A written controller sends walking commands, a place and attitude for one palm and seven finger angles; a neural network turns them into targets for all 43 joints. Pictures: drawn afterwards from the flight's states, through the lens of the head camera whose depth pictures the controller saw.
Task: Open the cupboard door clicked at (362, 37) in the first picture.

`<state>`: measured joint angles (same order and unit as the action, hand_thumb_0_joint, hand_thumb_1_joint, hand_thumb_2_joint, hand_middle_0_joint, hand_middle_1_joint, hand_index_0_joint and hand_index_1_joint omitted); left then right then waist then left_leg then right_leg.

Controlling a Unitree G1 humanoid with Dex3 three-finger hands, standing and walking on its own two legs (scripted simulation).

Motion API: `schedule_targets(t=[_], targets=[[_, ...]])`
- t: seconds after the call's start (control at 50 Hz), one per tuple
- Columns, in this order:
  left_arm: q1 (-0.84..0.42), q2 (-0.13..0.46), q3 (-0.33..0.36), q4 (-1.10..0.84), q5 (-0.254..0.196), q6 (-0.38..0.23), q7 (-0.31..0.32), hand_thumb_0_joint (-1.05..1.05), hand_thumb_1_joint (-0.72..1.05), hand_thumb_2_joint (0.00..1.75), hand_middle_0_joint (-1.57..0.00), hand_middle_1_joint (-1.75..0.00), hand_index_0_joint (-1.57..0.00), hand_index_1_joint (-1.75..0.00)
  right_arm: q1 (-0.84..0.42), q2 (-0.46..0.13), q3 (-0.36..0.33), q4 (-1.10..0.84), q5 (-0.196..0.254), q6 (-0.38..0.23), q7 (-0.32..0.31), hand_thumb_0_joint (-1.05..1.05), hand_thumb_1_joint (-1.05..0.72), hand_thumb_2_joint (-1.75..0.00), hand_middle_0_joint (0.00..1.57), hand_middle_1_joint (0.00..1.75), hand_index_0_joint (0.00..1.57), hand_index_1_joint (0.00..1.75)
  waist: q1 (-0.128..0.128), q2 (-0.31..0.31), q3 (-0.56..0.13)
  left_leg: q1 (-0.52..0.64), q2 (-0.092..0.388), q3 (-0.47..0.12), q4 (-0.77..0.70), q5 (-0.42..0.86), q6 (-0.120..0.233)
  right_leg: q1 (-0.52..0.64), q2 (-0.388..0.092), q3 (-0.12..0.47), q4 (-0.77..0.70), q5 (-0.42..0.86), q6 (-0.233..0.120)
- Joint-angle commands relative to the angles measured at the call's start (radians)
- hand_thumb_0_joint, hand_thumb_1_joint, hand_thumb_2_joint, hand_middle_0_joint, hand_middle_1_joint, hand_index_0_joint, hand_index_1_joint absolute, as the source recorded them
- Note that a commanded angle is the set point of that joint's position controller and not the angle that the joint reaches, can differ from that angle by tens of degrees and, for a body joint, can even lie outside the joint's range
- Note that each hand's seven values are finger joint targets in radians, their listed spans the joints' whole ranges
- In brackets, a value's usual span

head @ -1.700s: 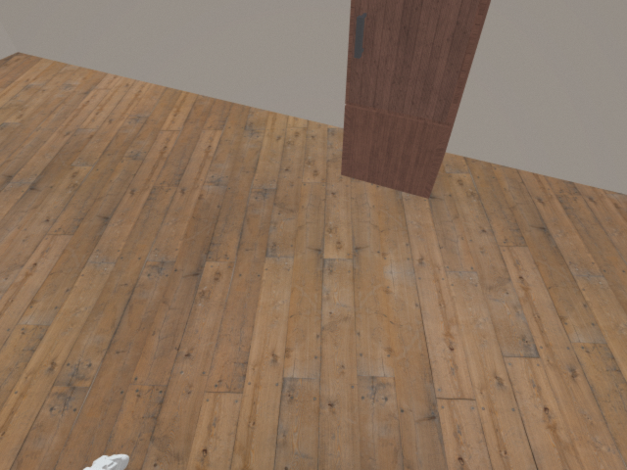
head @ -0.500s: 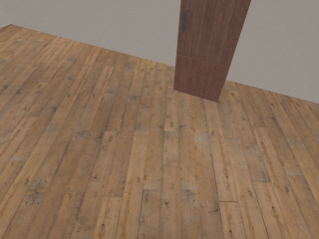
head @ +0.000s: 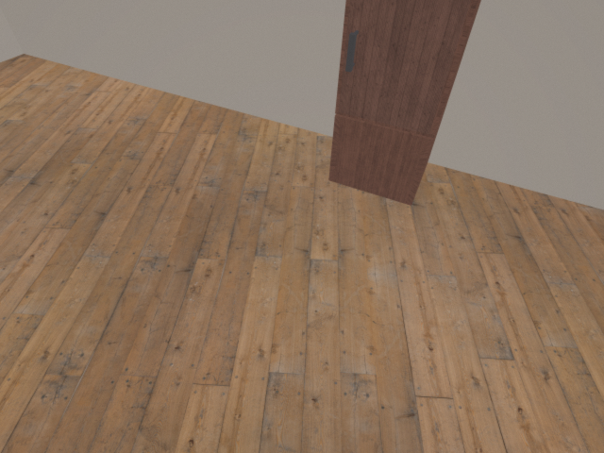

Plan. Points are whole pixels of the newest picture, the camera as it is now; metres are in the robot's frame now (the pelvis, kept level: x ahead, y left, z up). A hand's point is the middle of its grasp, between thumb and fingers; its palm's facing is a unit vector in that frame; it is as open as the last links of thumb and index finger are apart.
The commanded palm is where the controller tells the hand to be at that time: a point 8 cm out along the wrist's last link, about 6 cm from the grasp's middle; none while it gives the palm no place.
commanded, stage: walk to a spot facing it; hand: left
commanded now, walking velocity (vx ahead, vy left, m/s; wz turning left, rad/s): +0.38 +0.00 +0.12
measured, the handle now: (352, 51) +1.54 -0.11 -0.07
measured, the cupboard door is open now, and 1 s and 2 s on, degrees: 0 0 0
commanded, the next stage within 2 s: turn to face it in 1.34 s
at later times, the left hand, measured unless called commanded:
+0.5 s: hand (199, 388) +0.27 +0.20 -0.18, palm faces -0.02 -0.98 -0.18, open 7.3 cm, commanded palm none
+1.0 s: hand (201, 360) +0.32 +0.21 -0.20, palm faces +0.20 -0.97 -0.16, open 7.3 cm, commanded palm none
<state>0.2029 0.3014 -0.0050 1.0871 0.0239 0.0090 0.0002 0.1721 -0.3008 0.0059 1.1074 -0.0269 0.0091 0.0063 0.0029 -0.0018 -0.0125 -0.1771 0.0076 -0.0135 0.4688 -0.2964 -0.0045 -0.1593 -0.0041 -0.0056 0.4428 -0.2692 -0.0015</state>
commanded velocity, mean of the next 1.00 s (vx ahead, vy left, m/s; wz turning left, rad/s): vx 0.38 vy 0.00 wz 0.07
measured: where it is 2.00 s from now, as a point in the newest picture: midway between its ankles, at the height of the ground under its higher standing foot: (296, 324)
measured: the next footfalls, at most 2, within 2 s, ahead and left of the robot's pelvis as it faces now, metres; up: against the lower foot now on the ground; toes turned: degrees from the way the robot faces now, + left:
right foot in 0.54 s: +0.36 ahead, -0.10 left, +0.00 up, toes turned -6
left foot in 0.96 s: +0.50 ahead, +0.15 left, +0.00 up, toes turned +17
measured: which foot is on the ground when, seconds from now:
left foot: down 0.00-0.54, up 0.56-0.94, down 0.96-1.00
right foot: down 0.00-0.14, up 0.16-0.52, down 0.54-0.98, up 1.00-1.00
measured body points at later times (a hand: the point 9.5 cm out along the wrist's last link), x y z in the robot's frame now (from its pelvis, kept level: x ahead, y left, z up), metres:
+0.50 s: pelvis +0.17 +0.01 -0.01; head +0.22 +0.01 +0.43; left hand +0.27 +0.25 -0.16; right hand +0.01 -0.17 -0.14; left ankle +0.00 +0.12 -0.74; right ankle +0.30 -0.10 -0.72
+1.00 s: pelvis +0.40 +0.04 -0.02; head +0.41 +0.07 +0.43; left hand +0.32 +0.26 -0.19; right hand +0.56 -0.18 -0.14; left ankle +0.47 +0.14 -0.74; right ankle +0.32 -0.10 -0.73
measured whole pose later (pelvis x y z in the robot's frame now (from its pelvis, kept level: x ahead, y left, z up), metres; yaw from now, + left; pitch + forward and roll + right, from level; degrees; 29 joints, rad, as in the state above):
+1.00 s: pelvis +0.40 +0.04 -0.02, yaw +7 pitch -1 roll -2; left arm 0.40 0.20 0.05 1.12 0.03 -0.04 0.00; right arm 0.13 -0.18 -0.05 0.97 -0.04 -0.06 0.03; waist 0.04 -0.03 0.04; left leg -0.39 0.09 0.16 0.64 -0.22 0.04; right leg -0.13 -0.08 -0.18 0.70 -0.47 0.01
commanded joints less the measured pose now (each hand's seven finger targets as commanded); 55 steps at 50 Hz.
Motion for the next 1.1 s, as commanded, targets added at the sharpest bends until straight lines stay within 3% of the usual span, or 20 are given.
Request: schedule_targets(t=[0.0, 0.06, 0.1, 0.14, 0.16, 0.18, 0.26, 0.4, 0.48, 0.5, 0.52, 0.54, 0.58, 0.68, 0.86, 0.92, 0.96, 0.98, 1.02, 1.08], targets=[[0.125, 0.155, 0.049, -0.034, -0.002, -0.014, 0.0, 0.0, 0.9, 0.9, -0.2, -0.3, -0.2, -0.3, 0.041, -0.062, -0.021, -0.065, 0.001, -0.023, -0.005, 0.0, -0.9, -0.9, 0.2, 0.3, 0.2, 0.3, 0.025, -0.146, 0.117, -0.234, 0.012, 0.029, 0.123, -0.142, 0.021, 0.001, -0.221, 0.276, -0.22, -0.412, -0.113], [0.137, 0.14, 0.061, -0.044, -0.003, -0.033, 0.005, 0.0, 0.9, 0.9, -0.2, -0.3, -0.2, -0.3, 0.077, -0.037, -0.03, -0.075, 0.006, -0.04, -0.002, 0.0, -0.9, -0.9, 0.2, 0.3, 0.2, 0.3, 0.001, -0.125, 0.139, -0.189, 0.047, 0.064, 0.131, -0.106, 0.022, -0.044, -0.269, 0.257, -0.194, -0.289, -0.15], [0.1, 0.086, 0.057, -0.058, -0.005, -0.031, 0.001, 0.0, 0.9, 0.9, -0.2, -0.3, -0.2, -0.3, 0.205, -0.027, -0.036, -0.038, 0.008, -0.052, -0.003, 0.0, -0.9, -0.9, 0.2, 0.3, 0.2, 0.3, -0.057, -0.012, 0.132, 0.034, 0.065, 0.027, -0.024, -0.076, 0.042, -0.199, -0.157, 0.096, -0.021, -0.213, -0.097], [-0.018, -0.006, 0.037, -0.119, -0.002, -0.038, -0.001, 0.0, 0.9, 0.9, -0.2, -0.3, -0.2, -0.3, 0.45, -0.12, -0.068, 0.04, -0.006, -0.069, -0.021, 0.0, -0.9, -0.9, 0.2, 0.3, 0.2, 0.3, -0.139, 0.345, 0.178, 0.213, 0.347, -0.473, -0.29, -0.031, 0.175, -0.523, 0.026, -0.103, 0.51, -0.3, -0.011], [-0.058, 0.006, 0.044, -0.142, 0.0, -0.049, 0.002, 0.0, 0.9, 0.9, -0.2, -0.3, -0.2, -0.3, 0.467, -0.087, -0.056, 0.049, -0.001, -0.069, -0.033, 0.0, -0.9, -0.9, 0.2, 0.3, 0.2, 0.3, -0.124, 0.208, 0.202, 0.241, 0.394, -0.505, -0.273, 0.124, 0.235, -0.612, -0.036, -0.014, 0.632, -0.277, -0.024], [-0.066, 0.008, 0.045, -0.135, -0.002, -0.059, -0.006, 0.0, 0.9, 0.9, -0.2, -0.3, -0.2, -0.3, 0.442, -0.055, -0.053, 0.038, 0.005, -0.076, -0.036, 0.0, -0.9, -0.9, 0.2, 0.3, 0.2, 0.3, -0.105, 0.089, 0.178, 0.279, 0.394, -0.457, -0.237, 0.257, 0.26, -0.644, -0.077, 0.007, 0.678, -0.223, -0.024], [-0.031, -0.062, 0.049, -0.11, 0.0, -0.047, -0.025, 0.0, 0.9, 0.9, -0.2, -0.3, -0.2, -0.3, 0.39, 0.008, -0.044, 0.034, 0.008, -0.104, -0.047, 0.0, -0.9, -0.9, 0.2, 0.3, 0.2, 0.3, -0.048, 0.117, 0.138, 0.213, 0.27, -0.193, -0.253, 0.379, 0.201, -0.552, -0.113, -0.036, 0.633, -0.084, 0.008], [-0.165, -0.109, 0.048, -0.153, -0.008, -0.047, -0.034, 0.0, 0.9, 0.9, -0.2, -0.3, -0.2, -0.3, 0.429, 0.043, -0.046, 0.075, 0.005, -0.105, -0.053, 0.0, -0.9, -0.9, 0.2, 0.3, 0.2, 0.3, -0.057, 0.131, 0.16, 0.149, 0.217, -0.04, -0.267, 0.525, 0.156, -0.37, -0.063, -0.136, 0.263, 0.069, -0.013], [0.084, -0.054, 0.073, -0.089, -0.002, -0.057, -0.02, 0.0, 0.9, 0.9, -0.2, -0.3, -0.2, -0.3, 0.375, 0.007, -0.06, 0.075, 0.012, -0.099, -0.05, 0.0, -0.9, -0.9, 0.2, 0.3, 0.2, 0.3, 0.076, 0.094, 0.044, 0.121, 0.206, 0.018, 0.037, 0.801, 0.115, -0.016, 0.0, -0.155, 0.146, 0.102, -0.063], [0.239, -0.001, 0.091, -0.043, 0.007, -0.071, -0.012, 0.0, 0.9, 0.9, -0.2, -0.3, -0.2, -0.3, 0.369, 0.02, -0.061, 0.065, 0.017, -0.099, -0.044, 0.0, -0.9, -0.9, 0.2, 0.3, 0.2, 0.3, 0.14, 0.043, -0.028, -0.038, 0.172, 0.033, 0.262, 0.669, 0.08, 0.24, -0.053, -0.088, 0.12, 0.121, -0.088], [0.369, 0.111, 0.121, -0.014, 0.015, -0.082, 0.006, 0.0, 0.9, 0.9, -0.2, -0.3, -0.2, -0.3, 0.422, 0.083, -0.051, 0.042, 0.03, -0.103, -0.031, 0.0, -0.9, -0.9, 0.2, 0.3, 0.2, 0.3, 0.164, -0.184, -0.165, -0.291, 0.041, 0.089, 0.628, 0.179, 0.045, 0.464, -0.342, 0.291, 0.028, 0.066, -0.184], [0.386, 0.165, 0.127, 0.001, -0.006, -0.076, 0.008, 0.0, 0.9, 0.9, -0.2, -0.3, -0.2, -0.3, 0.392, 0.1, -0.051, 0.017, 0.032, -0.098, -0.032, 0.0, -0.9, -0.9, 0.2, 0.3, 0.2, 0.3, 0.135, -0.222, -0.194, -0.389, -0.006, 0.028, 0.9, -0.249, 0.05, 0.399, -0.507, 0.566, -0.134, -0.014, -0.255], [0.169, 0.069, 0.104, -0.056, -0.01, -0.067, 0.014, 0.0, 0.9, 0.9, -0.2, -0.3, -0.2, -0.3, 0.252, 0.099, -0.066, -0.019, 0.018, -0.079, -0.019, 0.0, -0.9, -0.9, 0.2, 0.3, 0.2, 0.3, 0.075, -0.063, 0.029, -0.448, 0.107, -0.022, 0.957, -0.106, 0.064, 0.066, -0.454, 0.447, -0.248, -0.338, -0.212], [0.064, -0.041, 0.064, -0.059, 0.008, -0.085, 0.018, 0.0, 0.9, 0.9, -0.2, -0.3, -0.2, -0.3, 0.297, 0.154, -0.064, -0.017, -0.002, -0.026, -0.002, 0.0, -0.9, -0.9, 0.2, 0.3, 0.2, 0.3, -0.055, -0.111, 0.094, -0.306, 0.155, 0.041, 0.684, 0.003, 0.008, -0.238, -0.3, 0.046, -0.277, -0.11, -0.13], [0.172, 0.019, 0.073, -0.032, 0.006, -0.088, 0.008, 0.0, 0.9, 0.9, -0.2, -0.3, -0.2, -0.3, 0.01, 0.104, -0.064, -0.148, 0.003, -0.054, 0.031, 0.0, -0.9, -0.9, 0.2, 0.3, 0.2, 0.3, 0.012, -0.083, 0.125, -0.267, 0.113, 0.141, 0.213, 0.076, 0.008, -0.034, -0.295, -0.015, -0.223, 0.035, -0.136], [0.165, 0.011, 0.075, -0.033, 0.0, -0.08, 0.007, 0.0, 0.9, 0.9, -0.2, -0.3, -0.2, -0.3, 0.192, 0.037, -0.08, -0.097, -0.003, -0.071, 0.018, 0.0, -0.9, -0.9, 0.2, 0.3, 0.2, 0.3, -0.085, 0.034, 0.043, 0.096, 0.071, 0.159, 0.04, 0.072, 0.031, -0.116, -0.215, -0.118, 0.09, 0.2, -0.085], [0.153, -0.056, 0.058, -0.098, -0.01, -0.082, -0.008, 0.0, 0.9, 0.9, -0.2, -0.3, -0.2, -0.3, 0.402, -0.154, -0.119, -0.052, -0.009, -0.071, -0.003, 0.0, -0.9, -0.9, 0.2, 0.3, 0.2, 0.3, -0.139, 0.368, -0.065, 0.356, 0.456, -0.428, -0.22, -0.014, 0.205, -0.47, -0.015, -0.16, 0.687, -0.311, -0.003], [0.091, -0.026, 0.061, -0.106, -0.005, -0.076, -0.001, 0.0, 0.9, 0.9, -0.2, -0.3, -0.2, -0.3, 0.367, -0.124, -0.112, -0.048, -0.001, -0.067, -0.016, 0.0, -0.9, -0.9, 0.2, 0.3, 0.2, 0.3, -0.136, 0.275, -0.051, 0.301, 0.464, -0.446, -0.235, -0.063, 0.22, -0.528, -0.063, -0.056, 0.829, -0.287, -0.017], [0.065, -0.046, 0.07, -0.083, 0.0, -0.074, -0.014, 0.0, 0.9, 0.9, -0.2, -0.3, -0.2, -0.3, 0.225, -0.036, -0.086, -0.087, 0.002, -0.08, -0.022, 0.0, -0.9, -0.9, 0.2, 0.3, 0.2, 0.3, -0.075, 0.105, 0.057, 0.144, 0.397, -0.274, -0.256, -0.02, 0.176, -0.544, -0.136, -0.011, 0.851, -0.107, -0.011], [0.139, -0.086, 0.068, -0.04, 0.008, -0.048, -0.02, 0.0, 0.9, 0.9, -0.2, -0.3, -0.2, -0.3, 0.172, 0.026, -0.069, -0.078, 0.007, -0.102, -0.027, 0.0, -0.9, -0.9, 0.2, 0.3, 0.2, 0.3, -0.006, 0.078, 0.059, 0.04, 0.309, -0.067, -0.278, 0.151, 0.135, -0.437, -0.152, -0.022, 0.758, -0.004, 0.013]])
